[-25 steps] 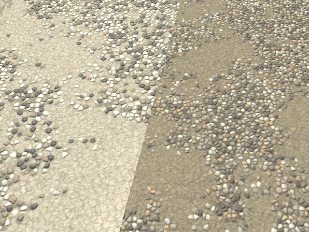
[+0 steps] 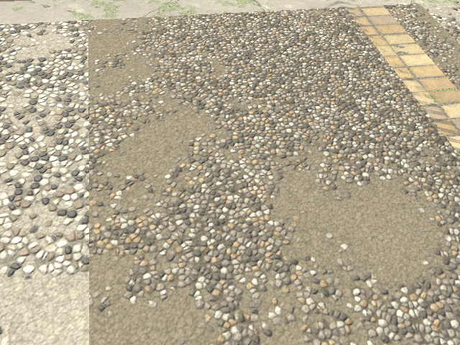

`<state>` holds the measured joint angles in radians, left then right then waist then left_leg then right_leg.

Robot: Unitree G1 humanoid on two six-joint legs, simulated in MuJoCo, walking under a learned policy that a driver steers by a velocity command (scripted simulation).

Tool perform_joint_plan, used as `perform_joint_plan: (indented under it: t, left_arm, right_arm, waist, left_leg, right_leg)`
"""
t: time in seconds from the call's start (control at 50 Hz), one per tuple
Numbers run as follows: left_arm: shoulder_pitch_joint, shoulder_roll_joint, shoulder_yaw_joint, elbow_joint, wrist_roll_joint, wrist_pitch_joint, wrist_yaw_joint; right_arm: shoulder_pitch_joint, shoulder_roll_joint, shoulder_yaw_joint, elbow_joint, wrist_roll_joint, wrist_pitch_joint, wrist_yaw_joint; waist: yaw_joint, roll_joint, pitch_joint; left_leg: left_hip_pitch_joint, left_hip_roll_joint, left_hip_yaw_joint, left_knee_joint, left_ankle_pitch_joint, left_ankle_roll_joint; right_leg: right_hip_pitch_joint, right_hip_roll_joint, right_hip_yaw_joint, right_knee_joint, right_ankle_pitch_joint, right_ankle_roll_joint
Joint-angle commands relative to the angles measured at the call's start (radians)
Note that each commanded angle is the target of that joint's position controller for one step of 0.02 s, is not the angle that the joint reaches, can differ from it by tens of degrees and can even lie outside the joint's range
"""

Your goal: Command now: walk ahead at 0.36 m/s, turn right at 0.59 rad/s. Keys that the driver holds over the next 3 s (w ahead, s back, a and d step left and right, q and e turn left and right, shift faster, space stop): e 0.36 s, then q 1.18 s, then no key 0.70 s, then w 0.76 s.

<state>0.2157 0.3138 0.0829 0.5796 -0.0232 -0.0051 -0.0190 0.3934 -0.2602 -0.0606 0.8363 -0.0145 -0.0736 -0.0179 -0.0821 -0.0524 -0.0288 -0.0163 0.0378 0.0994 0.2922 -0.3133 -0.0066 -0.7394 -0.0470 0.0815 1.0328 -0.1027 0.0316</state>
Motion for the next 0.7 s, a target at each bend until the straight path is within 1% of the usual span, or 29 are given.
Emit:
perform_joint_plan:
  t: [0.02, 0.06, 0.08, 0.1, 0.12, 0.14, 0.16, 0.18, 0.2, 0.22, 0.24, 0.26, 0.28, 0.3, 0.32, 0.34, 0.36, 0.4, 0.44, 0.5, 0.52, 0.56, 0.58, 0.6, 0.62, 0.64, 0.66, 0.68, 0.7]
  left_arm:
    - [-0.21, 0.006, -0.012, -0.134, 0.001, -0.028, -0.022]
    - [-0.238, -0.006, -0.016, -0.144, 0.004, -0.03, -0.039]
    - [-0.236, 0.003, -0.012, -0.147, 0.002, -0.029, -0.047]
    - [-0.213, 0.021, -0.003, -0.145, 0.003, -0.027, -0.051]
    - [-0.164, 0.047, 0.01, -0.133, 0.008, -0.025, -0.052]
    - [-0.048, 0.083, 0.03, -0.1, 0.012, -0.023, -0.049]
    - [0.096, 0.134, 0.059, -0.06, 0.011, -0.017, -0.033]
    - [0.188, 0.205, 0.075, -0.045, 0.007, -0.002, -0.003]
    - [0.116, 0.309, 0.067, -0.088, 0.036, -0.015, 0.003]
    - [0.148, 0.223, 0.057, -0.1, 0.038, -0.016, -0.003]
    - [0.081, 0.182, 0.04, -0.085, 0.031, -0.022, -0.007]
    - [0.034, 0.147, 0.032, -0.075, 0.009, -0.022, -0.004]
    - [-0.012, 0.131, 0.026, -0.079, 0.005, -0.018, 0.001]
    - [-0.047, 0.134, 0.025, -0.084, 0.017, -0.014, 0.004]
    - [-0.074, 0.139, 0.027, -0.084, 0.03, -0.014, 0.005]
    - [-0.086, 0.141, 0.028, -0.079, 0.034, -0.017, 0.008]
    - [-0.085, 0.142, 0.029, -0.07, 0.033, -0.018, 0.012]
    - [-0.088, 0.127, 0.021, -0.053, 0.03, -0.017, 0.021]
    - [-0.097, 0.101, 0.009, -0.036, 0.03, -0.012, 0.026]
    - [-0.088, 0.051, -0.017, 0.006, 0.049, -0.013, 0.018]
    - [-0.083, 0.051, -0.02, 0.021, 0.054, -0.016, 0.012]
    - [-0.092, 0.045, -0.028, 0.041, 0.051, -0.019, 0.006]
    - [-0.053, 0.036, -0.032, 0.058, 0.049, -0.021, 0.007]
    - [-0.004, 0.043, -0.03, 0.063, 0.057, -0.022, 0.015]
    - [0.057, 0.052, -0.023, 0.068, 0.06, -0.022, 0.022]
    - [0.012, 0.046, -0.023, 0.061, 0.058, -0.016, 0.034]
    - [-0.039, 0.057, -0.017, 0.049, 0.046, -0.005, 0.043]
    - [-0.059, 0.05, -0.013, 0.046, 0.04, 0.006, 0.049]
    - [-0.055, 0.046, -0.009, 0.044, 0.04, 0.016, 0.05]
  right_arm:
    - [-0.042, -0.179, -0.034, -0.049, 0.005, 0.0, -0.005]
    - [-0.037, -0.208, -0.039, -0.037, 0.019, 0.013, -0.008]
    - [-0.033, -0.225, -0.043, -0.033, 0.027, 0.018, -0.009]
    - [-0.04, -0.241, -0.047, -0.033, 0.035, 0.021, -0.01]
    - [-0.049, -0.254, -0.053, -0.036, 0.043, 0.023, -0.014]
    - [-0.064, -0.259, -0.056, -0.042, 0.051, 0.023, -0.018]
    - [-0.072, -0.239, -0.05, -0.053, 0.054, 0.016, -0.017]
    - [-0.037, -0.163, -0.027, -0.085, 0.013, 0.004, -0.008]
    - [0.087, -0.067, 0.016, -0.127, -0.021, -0.017, 0.013]
    - [-0.016, -0.199, -0.013, -0.108, 0.006, -0.024, 0.019]
    - [-0.109, -0.207, -0.017, -0.144, 0.034, -0.018, 0.014]
    - [-0.123, -0.185, -0.011, -0.14, 0.021, -0.009, -0.001]
    - [-0.123, -0.184, -0.013, -0.136, 0.01, 0.005, -0.014]
    - [-0.106, -0.19, -0.016, -0.133, 0.009, 0.022, -0.016]
    - [-0.087, -0.178, -0.015, -0.127, 0.004, 0.033, -0.017]
    - [-0.076, -0.159, -0.01, -0.124, 0.0, 0.038, -0.018]
    - [-0.081, -0.147, -0.006, -0.127, -0.003, 0.042, -0.022]
    - [-0.084, -0.128, 0.003, -0.12, -0.003, 0.048, -0.025]
    - [-0.111, -0.111, 0.012, -0.122, 0.002, 0.054, -0.02]
    - [-0.17, -0.098, 0.018, -0.135, 0.011, 0.059, -0.007]
    - [-0.183, -0.105, 0.015, -0.141, 0.013, 0.058, -0.003]
    - [-0.182, -0.11, 0.01, -0.15, 0.006, 0.053, 0.002]
    - [-0.197, -0.131, 0.006, -0.165, -0.004, 0.052, 0.003]
    - [-0.23, -0.197, -0.005, -0.197, -0.01, 0.051, -0.001]
    - [-0.264, -0.245, -0.018, -0.21, -0.002, 0.056, -0.004]
    - [-0.262, -0.199, -0.014, -0.206, 0.004, 0.06, 0.001]
    - [-0.254, -0.168, -0.007, -0.21, 0.004, 0.062, 0.006]
    - [-0.244, -0.168, -0.01, -0.211, 0.005, 0.063, 0.007]
    - [-0.235, -0.179, -0.015, -0.22, 0.01, 0.063, 0.007]
  waist:
    - [-0.028, 0.174, 0.155]
    - [-0.029, 0.177, 0.156]
    - [-0.022, 0.187, 0.138]
    - [0.0, 0.199, 0.107]
    - [0.034, 0.212, 0.063]
    - [0.1, 0.207, -0.001]
    - [0.181, 0.172, -0.079]
    - [0.197, 0.0, -0.177]
    - [0.077, -0.244, -0.382]
    - [0.193, -0.091, -0.499]
    - [0.166, -0.07, -0.334]
    - [0.126, 0.019, -0.212]
    - [0.094, 0.024, -0.143]
    - [0.059, 0.006, -0.111]
    - [0.037, -0.007, -0.102]
    - [0.027, -0.016, -0.106]
    - [0.026, -0.022, -0.11]
    - [0.03, -0.028, -0.142]
    - [0.045, -0.041, -0.154]
    - [0.075, -0.069, -0.122]
    - [0.082, -0.078, -0.099]
    - [0.061, -0.066, -0.063]
    - [0.068, -0.039, -0.041]
    - [0.115, 0.052, -0.021]
    - [0.172, 0.205, -0.013]
    - [0.146, 0.274, -0.017]
    - [0.124, 0.275, 0.001]
    - [0.114, 0.272, 0.007]
    - [0.11, 0.273, 0.008]
  left_leg:
    - [-0.023, 0.2, -0.063, -0.11, 0.318, 0.136]
    - [-0.034, 0.202, -0.011, -0.067, 0.465, 0.124]
    - [-0.024, 0.209, 0.005, -0.033, 0.56, 0.117]
    - [-0.005, 0.212, 0.021, 0.025, 0.715, 0.105]
    - [0.014, 0.213, 0.035, 0.108, 0.883, 0.091]
    - [0.009, 0.204, 0.05, 0.244, 0.974, 0.073]
    - [-0.079, 0.17, 0.074, 0.438, 0.919, 0.038]
    - [-0.361, 0.107, 0.064, 0.757, 0.339, -0.015]
    - [-0.676, -0.061, -0.069, 1.118, -0.429, -0.062]
    - [-0.65, -0.029, -0.23, 1.185, -0.34, -0.053]
    - [-0.709, 0.001, -0.202, 1.157, -0.24, -0.041]
    - [-0.708, 0.036, -0.186, 1.073, -0.163, -0.042]
    - [-0.667, 0.053, -0.183, 1.009, -0.119, -0.048]
    - [-0.589, 0.057, -0.183, 0.971, -0.094, -0.048]
    - [-0.535, 0.043, -0.167, 0.94, -0.078, -0.054]
    - [-0.507, 0.033, -0.158, 0.894, -0.068, -0.063]
    - [-0.5, 0.02, -0.156, 0.843, -0.055, -0.072]
    - [-0.493, 0.02, -0.153, 0.755, -0.01, -0.085]
    - [-0.445, 0.034, -0.152, 0.655, 0.064, -0.081]
    - [-0.327, 0.046, -0.155, 0.503, 0.134, -0.06]
    - [-0.3, 0.038, -0.149, 0.459, 0.123, -0.049]
    - [-0.218, 0.009, -0.116, 0.301, 0.144, -0.016]
    - [-0.2, 0.018, -0.137, 0.221, 0.227, 0.003]
    - [-0.21, 0.097, -0.245, 0.193, 0.425, 0.036]
    - [-0.235, 0.148, -0.327, 0.166, 0.423, 0.102]
    - [-0.316, 0.169, -0.399, 0.103, 0.258, 0.145]
    - [-0.345, 0.162, -0.431, 0.08, 0.188, 0.146]
    - [-0.351, 0.154, -0.44, 0.082, 0.177, 0.142]
    - [-0.35, 0.149, -0.447, 0.092, 0.18, 0.142]
  right_leg:
    - [-0.072, -0.015, -0.075, -0.179, 0.059, 0.007]
    - [0.028, 0.001, -0.14, -0.284, 0.027, -0.007]
    - [0.082, 0.014, -0.161, -0.32, 0.005, -0.02]
    - [0.147, 0.038, -0.176, -0.354, -0.017, -0.041]
    - [0.226, 0.073, -0.192, -0.388, -0.042, -0.066]
    - [0.364, 0.11, -0.199, -0.451, -0.017, -0.098]
    - [0.587, 0.13, -0.176, -0.532, 0.1, -0.142]
    - [0.896, -0.03, 0.035, -0.501, 0.423, -0.211]
    - [1.161, -0.371, 0.583, -0.51, 0.674, -0.462]
    - [1.094, -0.337, 0.569, -0.587, 0.532, -0.461]
    - [0.969, -0.28, 0.423, -0.606, 0.462, -0.405]
    - [0.811, -0.211, 0.325, -0.624, 0.39, -0.347]
    - [0.675, -0.174, 0.274, -0.647, 0.368, -0.32]
    - [0.548, -0.145, 0.237, -0.677, 0.364, -0.312]
    - [0.465, -0.131, 0.217, -0.69, 0.387, -0.313]
    - [0.424, -0.119, 0.196, -0.69, 0.426, -0.316]
    - [0.407, -0.11, 0.186, -0.686, 0.451, -0.317]
    - [0.425, -0.117, 0.161, -0.672, 0.451, -0.31]
    - [0.413, -0.107, 0.136, -0.675, 0.334, -0.286]
    - [0.367, -0.11, 0.125, -0.698, 0.093, -0.263]
    - [0.359, -0.116, 0.13, -0.694, 0.031, -0.258]
    - [0.352, -0.099, 0.12, -0.648, -0.072, -0.22]
    - [0.366, -0.067, 0.111, -0.618, -0.121, -0.173]
    - [0.37, -0.005, 0.077, -0.538, -0.2, -0.117]
    - [0.361, 0.085, -0.024, -0.473, -0.272, -0.067]
    - [0.427, 0.095, -0.075, -0.434, -0.235, -0.033]
    - [0.441, 0.091, -0.076, -0.42, -0.217, -0.033]
    - [0.443, 0.093, -0.079, -0.41, -0.214, -0.039]
    - [0.443, 0.093, -0.077, -0.411, -0.217, -0.046]
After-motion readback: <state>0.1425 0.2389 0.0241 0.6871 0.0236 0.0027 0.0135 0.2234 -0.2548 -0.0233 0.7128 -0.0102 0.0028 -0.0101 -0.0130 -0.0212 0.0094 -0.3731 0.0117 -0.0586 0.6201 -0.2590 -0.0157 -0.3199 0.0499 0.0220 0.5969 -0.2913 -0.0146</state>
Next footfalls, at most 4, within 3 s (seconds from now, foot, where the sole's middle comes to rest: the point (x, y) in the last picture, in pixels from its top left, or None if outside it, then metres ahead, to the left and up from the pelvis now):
0.18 right None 0.23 -0.16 -0.78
0.58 left None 0.30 0.07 -0.78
1.12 left None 0.26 0.11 -0.78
1.60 right None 0.31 -0.10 -0.78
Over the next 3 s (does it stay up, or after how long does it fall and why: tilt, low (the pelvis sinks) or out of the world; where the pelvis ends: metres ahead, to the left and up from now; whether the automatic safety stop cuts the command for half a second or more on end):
stays up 0.47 0.11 -0.03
